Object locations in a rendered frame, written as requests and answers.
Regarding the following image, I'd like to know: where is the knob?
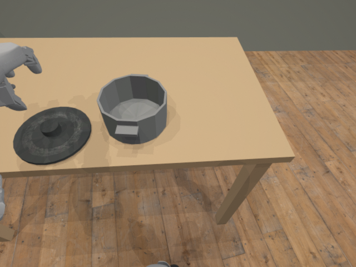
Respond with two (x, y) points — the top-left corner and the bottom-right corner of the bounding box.
(39, 119), (61, 137)

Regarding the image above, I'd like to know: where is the table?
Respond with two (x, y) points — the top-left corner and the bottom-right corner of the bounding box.
(0, 37), (295, 242)

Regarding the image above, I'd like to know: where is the robot left hand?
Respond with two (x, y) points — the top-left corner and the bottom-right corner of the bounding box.
(0, 42), (42, 111)

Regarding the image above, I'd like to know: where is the pot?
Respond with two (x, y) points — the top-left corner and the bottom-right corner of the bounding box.
(96, 74), (167, 144)

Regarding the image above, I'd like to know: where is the lid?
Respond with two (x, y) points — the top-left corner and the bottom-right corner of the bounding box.
(13, 107), (91, 165)

